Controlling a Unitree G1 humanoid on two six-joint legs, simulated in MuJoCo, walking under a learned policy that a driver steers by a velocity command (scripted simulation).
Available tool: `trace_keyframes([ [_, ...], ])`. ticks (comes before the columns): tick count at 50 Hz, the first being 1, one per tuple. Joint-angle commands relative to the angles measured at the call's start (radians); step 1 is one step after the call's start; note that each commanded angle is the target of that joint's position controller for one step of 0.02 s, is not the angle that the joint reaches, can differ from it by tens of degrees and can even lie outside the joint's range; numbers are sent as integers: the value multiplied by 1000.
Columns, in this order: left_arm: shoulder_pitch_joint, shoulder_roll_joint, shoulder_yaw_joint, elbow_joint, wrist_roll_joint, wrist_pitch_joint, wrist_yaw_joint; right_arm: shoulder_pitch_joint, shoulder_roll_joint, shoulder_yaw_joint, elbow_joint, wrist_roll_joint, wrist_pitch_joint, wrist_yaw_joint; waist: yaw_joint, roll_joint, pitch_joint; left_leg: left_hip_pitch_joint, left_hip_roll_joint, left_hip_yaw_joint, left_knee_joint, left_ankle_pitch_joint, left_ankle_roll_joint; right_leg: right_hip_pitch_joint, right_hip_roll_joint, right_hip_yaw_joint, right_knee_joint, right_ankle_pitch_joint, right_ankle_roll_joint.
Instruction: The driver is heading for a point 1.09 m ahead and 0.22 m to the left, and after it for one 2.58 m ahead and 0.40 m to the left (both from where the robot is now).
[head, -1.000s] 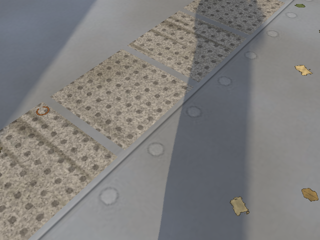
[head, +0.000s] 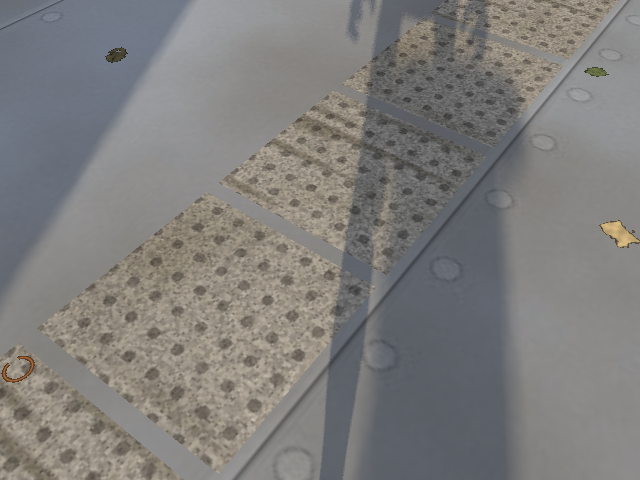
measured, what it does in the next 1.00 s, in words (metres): walks ahead, turning left: right foot, then left foot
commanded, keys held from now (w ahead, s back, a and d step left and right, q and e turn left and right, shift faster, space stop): w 0.46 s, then w+q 0.54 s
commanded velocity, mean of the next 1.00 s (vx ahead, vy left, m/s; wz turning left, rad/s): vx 0.50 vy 0.00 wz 0.20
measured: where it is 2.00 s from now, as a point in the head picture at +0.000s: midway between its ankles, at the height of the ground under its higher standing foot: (250, 294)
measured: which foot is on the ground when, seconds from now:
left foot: down 0.00-0.32, up 0.34-0.86, down 0.88-1.00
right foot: up 0.00-0.28, down 0.30-0.88, up 0.90-1.00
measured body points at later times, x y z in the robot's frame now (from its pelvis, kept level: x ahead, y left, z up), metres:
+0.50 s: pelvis +0.28 -0.08 +0.00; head +0.29 -0.10 +0.45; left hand +0.33 +0.18 -0.12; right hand +0.37 -0.35 -0.14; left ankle +0.29 +0.08 -0.66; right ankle +0.29 -0.16 -0.74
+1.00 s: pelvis +0.55 +0.00 -0.01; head +0.58 +0.01 +0.43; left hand +0.57 +0.28 -0.14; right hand +0.74 -0.23 -0.13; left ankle +0.59 +0.08 -0.74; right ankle +0.47 -0.17 -0.64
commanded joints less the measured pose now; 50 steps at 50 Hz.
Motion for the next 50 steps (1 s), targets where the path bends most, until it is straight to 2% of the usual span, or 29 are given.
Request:
trace_keyframes([
  [1, 33, 45, 13, -42, 12, 4, 7, -41, -132, -21, -55, 2, -18, -20, 47, 74, 55, -106, 280, -207, -204, 73, 171, -19, -42, 2, -144, 162, 27],
  [5, -129, 28, 6, -85, 3, -8, -6, 41, -160, -26, -38, 18, -4, -34, -13, 76, 54, -19, 264, -159, -186, 87, 126, 15, 5, -38, -432, 308, 35],
  [8, -217, 33, 2, -113, -8, -11, -23, 96, -169, -29, -15, 26, 7, -35, -46, 86, 73, 74, 295, -165, -153, 59, 121, 16, 25, -47, -533, 281, 35],
  [10, -250, 44, 3, -134, -10, -17, -36, 113, -170, -32, -4, 27, 17, -37, -48, 91, 81, 146, 328, -180, -113, 62, 112, 9, 33, -43, -581, 216, 15],
  [12, -225, 66, 10, -140, -10, -26, -46, 103, -182, -38, -3, 27, 28, -39, -21, 105, 66, 190, 352, -193, -57, 118, 96, 69, 50, -52, -622, 135, -13],
  [13, -168, 85, 20, -128, -9, -30, -48, 83, -189, -39, -7, 26, 33, -40, 18, 116, 36, 190, 343, -182, 9, 240, 82, 160, 76, -75, -643, 107, -31],
  [14, -34, 122, 43, -87, -8, -33, -45, 66, -175, -33, -13, 21, 39, -39, 85, 106, -41, 169, 294, -140, 167, 402, 59, 335, 109, -100, -664, 102, -56],
  [15, 172, 197, 70, -37, -1, -34, -37, 56, -136, -16, -36, 6, 38, -39, 162, 46, -189, 16, 232, -82, 447, 349, 23, 635, 6, 14, -637, 125, -116],
  [16, 297, 311, 98, -12, 14, -25, -35, 160, -16, 21, -54, 3, 15, -29, 141, -209, -330, -412, 58, -15, 852, -60, -58, 1036, -240, 455, -702, 20, -275],
  [17, 311, 225, 74, -7, 12, -25, -39, 159, -64, 12, -36, 22, -13, -24, 150, -216, -391, -553, 48, -171, 1011, -420, -47, 1071, -285, 693, -833, -68, -307],
  [18, 213, 165, 54, -24, 6, -27, -39, 64, -158, -13, -64, 48, -27, -20, 130, -146, -233, -636, 113, -182, 1064, -359, -24, 943, -251, 545, -840, -70, -247],
  [19, 113, 128, 40, -49, 5, -24, -39, -2, -163, -15, -81, 48, -28, -24, 99, -72, -150, -611, 170, -153, 1030, -258, -18, 793, -209, 395, -859, 5, -211],
  [20, 47, 96, 29, -59, 8, -23, -44, -35, -149, -19, -85, 34, -21, -31, 71, -19, -83, -571, 203, -137, 962, -188, -24, 660, -163, 296, -899, 73, -193],
  [22, 19, 65, 20, -49, 17, -26, -52, -6, -109, -23, -77, 22, 9, -37, 20, -45, -40, -461, 236, -133, 876, -113, -35, 521, -101, 179, -962, 145, -171],
  [23, 38, 73, 23, -36, 17, -30, -53, 9, -88, -22, -72, 20, 19, -38, 11, -42, -32, -447, 235, -123, 858, -96, -42, 497, -91, 145, -977, 200, -179],
  [26, 87, 111, 36, -2, 25, -34, -37, -46, -85, -27, -93, 24, 35, -41, 13, -18, 3, -538, 238, -137, 766, 16, -59, 520, -96, 52, -1004, 311, -181],
  [32, 128, 124, 36, 26, 23, -28, -8, -227, -66, -27, -157, 25, 31, -22, 64, -18, 52, -549, 188, -129, 462, 256, -49, 572, -86, -93, -1042, 280, -129],
  [38, 190, 138, 44, 66, 10, 2, 4, -360, -50, -18, -242, 26, 30, 16, 101, -2, 101, -615, 172, -67, 341, 146, -14, 782, -154, -163, -957, 398, -108],
  [40, 157, 162, 50, 52, 7, 16, 10, -347, -66, -25, -264, 27, 29, 29, 72, -25, 74, -532, 133, -6, 328, 42, 14, 802, -158, -198, -862, 650, -87],
  [41, 144, 179, 55, 44, 6, 22, 15, -309, -85, -36, -265, 27, 31, 32, 47, -49, 33, -446, 96, 32, 337, -9, 31, 803, -156, -214, -782, 835, -76],
  [42, 128, 190, 58, 35, 8, 31, 20, -211, -116, -55, -249, 29, 34, 32, -9, -65, -28, -309, 53, 60, 333, -37, 53, 782, -143, -233, -637, 976, -61],
  [43, 112, 191, 56, 22, 6, 36, 23, -50, -172, -87, -210, 31, 35, 25, -92, -43, -115, -71, 16, 49, 267, 16, 90, 692, -100, -254, -420, 953, -31],
  [44, 122, 169, 43, -10, 19, 23, 22, 109, -275, -121, -183, 26, 45, 1, -141, 99, -224, 249, 193, -237, 242, 37, 163, 419, -42, -261, -82, 588, 11],
  [45, 206, 22, -2, -50, 29, -17, -2, 75, -336, -126, -212, 31, 40, -3, -30, 319, -342, 570, 443, -842, 88, -66, 380, -10, 202, -126, 290, -325, 72],
  [46, 110, 117, 18, -67, -7, -66, -22, 110, -257, -104, -204, 19, 39, -5, -94, 215, -379, 590, 430, -871, 12, -105, 348, -122, 152, 70, 349, -329, 35],
  [47, 24, 142, 24, -100, -36, -83, -27, 69, -199, -91, -210, 15, 34, -10, -88, 168, -244, 485, 388, -697, 22, -50, 291, -173, 102, 55, 310, -258, 10],
  [48, -1, 132, 23, -105, -22, -85, -20, -12, -167, -81, -228, 19, 28, -6, -34, 39, -146, 306, 340, -567, 10, 50, 249, -129, 54, 45, 200, -182, 7],
  [49, -12, 143, 36, -101, 4, -74, -9, -76, -131, -70, -248, 20, 27, -7, 3, 11, -105, 172, 302, -481, -6, 132, 221, -54, 23, 34, 106, -148, 16],
  [50, 6, 139, 41, -106, 13, -58, -8, -106, -120, -63, -263, 13, 29, -9, 36, 25, -77, 77, 277, -445, -35, 169, 218, 9, 8, 35, 66, -130, 26],
])
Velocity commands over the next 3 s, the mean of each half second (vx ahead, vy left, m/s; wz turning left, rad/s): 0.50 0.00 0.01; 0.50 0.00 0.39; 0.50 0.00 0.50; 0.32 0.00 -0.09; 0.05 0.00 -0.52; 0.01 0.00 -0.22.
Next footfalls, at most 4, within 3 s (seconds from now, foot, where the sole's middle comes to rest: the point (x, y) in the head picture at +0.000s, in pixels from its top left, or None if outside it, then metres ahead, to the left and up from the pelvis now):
0.30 right None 0.34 -0.17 -0.78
0.88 left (285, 429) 0.63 0.08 -0.78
1.36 right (322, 307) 0.95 -0.01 -0.78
1.82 left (189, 286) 1.03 0.34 -0.78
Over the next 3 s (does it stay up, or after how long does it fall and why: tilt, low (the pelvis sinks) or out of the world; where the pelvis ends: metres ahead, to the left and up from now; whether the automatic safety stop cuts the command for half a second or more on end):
stays up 1.02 0.18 -0.01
